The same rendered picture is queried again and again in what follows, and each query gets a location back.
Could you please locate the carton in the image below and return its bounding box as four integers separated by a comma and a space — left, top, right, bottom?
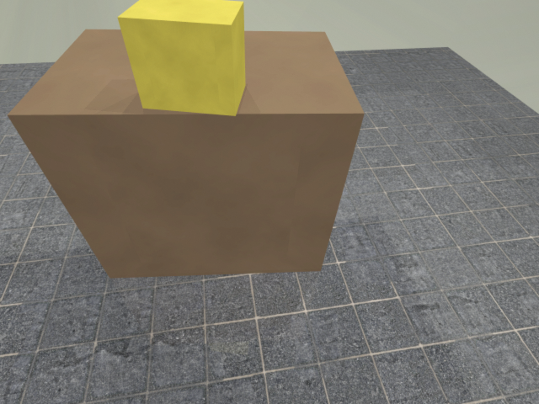
117, 0, 245, 116

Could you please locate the pedestal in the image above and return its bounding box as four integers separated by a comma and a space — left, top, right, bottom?
8, 29, 365, 279

